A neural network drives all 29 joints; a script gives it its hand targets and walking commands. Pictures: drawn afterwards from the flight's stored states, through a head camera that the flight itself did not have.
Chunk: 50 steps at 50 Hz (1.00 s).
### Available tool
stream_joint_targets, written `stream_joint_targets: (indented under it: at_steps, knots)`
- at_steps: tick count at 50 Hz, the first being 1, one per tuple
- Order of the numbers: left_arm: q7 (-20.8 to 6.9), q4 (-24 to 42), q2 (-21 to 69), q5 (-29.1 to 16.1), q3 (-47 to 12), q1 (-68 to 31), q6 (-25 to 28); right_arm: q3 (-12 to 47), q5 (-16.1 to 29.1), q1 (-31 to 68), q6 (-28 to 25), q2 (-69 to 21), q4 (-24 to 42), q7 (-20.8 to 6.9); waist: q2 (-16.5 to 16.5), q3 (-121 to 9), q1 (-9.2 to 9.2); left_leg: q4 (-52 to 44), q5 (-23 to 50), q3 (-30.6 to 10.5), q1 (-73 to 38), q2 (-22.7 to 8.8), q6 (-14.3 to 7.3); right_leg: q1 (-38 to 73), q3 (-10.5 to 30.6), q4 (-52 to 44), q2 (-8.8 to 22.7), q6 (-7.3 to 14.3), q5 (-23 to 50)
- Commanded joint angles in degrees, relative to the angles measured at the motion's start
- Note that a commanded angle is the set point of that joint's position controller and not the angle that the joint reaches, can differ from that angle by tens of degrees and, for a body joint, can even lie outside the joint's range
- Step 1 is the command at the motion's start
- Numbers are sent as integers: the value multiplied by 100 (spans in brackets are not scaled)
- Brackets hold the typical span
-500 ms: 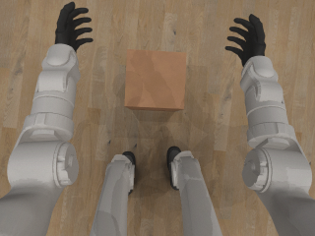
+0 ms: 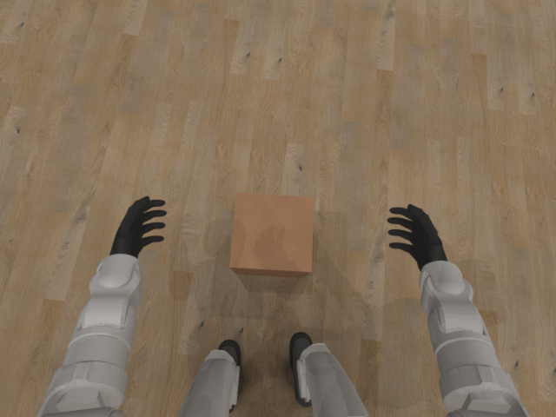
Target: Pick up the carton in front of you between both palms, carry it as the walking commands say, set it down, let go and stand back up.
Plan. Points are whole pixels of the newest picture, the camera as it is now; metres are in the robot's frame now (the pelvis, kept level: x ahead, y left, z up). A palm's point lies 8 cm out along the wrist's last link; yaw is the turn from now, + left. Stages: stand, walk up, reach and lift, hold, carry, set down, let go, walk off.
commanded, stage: let go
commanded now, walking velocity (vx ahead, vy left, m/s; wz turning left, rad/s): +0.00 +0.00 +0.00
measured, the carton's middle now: (271, 239) +0.44 -0.02 -0.60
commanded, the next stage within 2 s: stand in 0.86 s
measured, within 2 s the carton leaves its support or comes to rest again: neither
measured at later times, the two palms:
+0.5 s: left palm (49, 372) +0.20 +0.25 -0.01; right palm (469, 367) +0.19 -0.22 -0.01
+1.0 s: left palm (29, 391) +0.18 +0.27 -0.03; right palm (497, 369) +0.18 -0.26 -0.02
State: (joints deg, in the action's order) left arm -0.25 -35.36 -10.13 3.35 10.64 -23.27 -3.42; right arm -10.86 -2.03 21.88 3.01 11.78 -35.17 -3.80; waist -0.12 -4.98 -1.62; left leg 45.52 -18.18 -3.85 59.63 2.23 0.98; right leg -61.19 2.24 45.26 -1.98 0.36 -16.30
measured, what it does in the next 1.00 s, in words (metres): stands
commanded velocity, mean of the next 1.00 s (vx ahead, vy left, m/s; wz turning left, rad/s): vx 0.00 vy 0.00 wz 0.00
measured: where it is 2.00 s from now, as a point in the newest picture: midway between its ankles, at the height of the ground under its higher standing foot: (265, 385)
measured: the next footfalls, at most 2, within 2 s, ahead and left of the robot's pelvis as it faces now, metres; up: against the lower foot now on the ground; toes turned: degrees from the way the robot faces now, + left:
none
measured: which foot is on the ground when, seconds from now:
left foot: down 0.00-1.00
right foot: down 0.00-1.00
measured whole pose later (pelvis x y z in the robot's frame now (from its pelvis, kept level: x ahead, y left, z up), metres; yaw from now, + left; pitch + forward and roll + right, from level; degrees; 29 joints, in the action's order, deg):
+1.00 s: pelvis +0.03 +0.01 +0.05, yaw -1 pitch -1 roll +0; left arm 0.3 -34.8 -15.9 2.4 2.7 11.9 -3.1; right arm -2.7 -2.2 -11.2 4.6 16.5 -32.6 0.4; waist 0.5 1.7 0.1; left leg 30.1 -18.8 -3.2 9.8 1.1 -0.2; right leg -11.1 2.4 29.2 -1.9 0.3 -16.7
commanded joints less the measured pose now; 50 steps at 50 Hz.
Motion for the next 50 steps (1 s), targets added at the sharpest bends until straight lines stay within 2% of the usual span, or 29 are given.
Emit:
stream_joint_targets:
  at_steps: [1,7,16,25,29,40,41,43,44,45,47,48,50]
  knots:
    - [-34,487,-462,-45,-23,362,268,52,90,-426,-258,422,520,14,-45,-3589,23,-509,2164,274,-1716,109,84,3750,77,-260,42,-145,3153]
    - [-85,737,-517,-147,-238,1562,495,303,187,-1668,-478,406,805,69,-62,-2688,33,-1116,2174,238,-2669,74,63,4378,80,-872,53,-154,3108]
    - [-184,1262,-571,-273,-522,3022,526,624,298,-3092,-488,501,1368,36,134,-991,101,-2143,2056,185,-4573,7,29,5142,-88,-2030,-35,-161,2107]
    - [-353,1549,-648,-337,-701,3354,-7,704,214,-3220,64,617,1581,-56,119,623,161,-2657,899,240,-4843,-76,6,5637,-230,-2395,-91,-123,902]
    - [-396,1618,-667,-316,-707,3244,-242,669,139,-3168,315,627,1589,-69,75,956,126,-2667,628,259,-4818,-107,-22,5810,-253,-2347,-116,-126,730]
    - [-375,1670,-695,-191,-615,3338,-419,646,92,-3186,487,570,1686,-52,93,816,161,-2466,1328,277,-5211,-13,-10,5985,-188,-2273,-86,-140,1307]
    - [-265,1302,-697,-324,-629,3683,-247,647,-39,-2961,791,748,2011,106,-96,504,193,-2301,1725,226,-5492,-15,-16,5935,-230,-2079,-226,-164,1269]
    - [-198,1495,-737,-294,-673,3493,-190,734,19,-3146,885,678,1913,204,31,610,197,-2257,1758,253,-5413,-7,-21,5790,-207,-2054,-205,-156,1232]
    - [33,756,-1412,-108,-478,3293,-39,561,36,-3003,448,1233,1046,440,133,787,222,-1998,1208,143,-4645,-319,52,5032,14,-2076,305,-212,1116]
    - [106,719,-1478,-85,-489,3405,32,544,16,-3151,250,1254,953,507,101,650,185,-1952,917,104,-4782,-321,43,4964,130,-2086,378,-145,976]
    - [118,574,-1395,-57,-527,3322,129,607,-23,-3129,42,1141,743,497,71,576,168,-2029,384,-19,-4752,-362,-1,4770,258,-2190,412,-85,384]
    - [125,495,-1355,-67,-546,3273,164,624,-28,-3081,-20,1124,658,488,70,551,177,-2036,366,-77,-4739,-381,-23,4752,273,-2186,410,-76,328]
    - [104,321,-1369,-84,-579,3219,227,632,-38,-3004,-104,1195,503,455,101,348,178,-1995,762,-137,-4820,-433,-50,4867,260,-2108,412,-59,708]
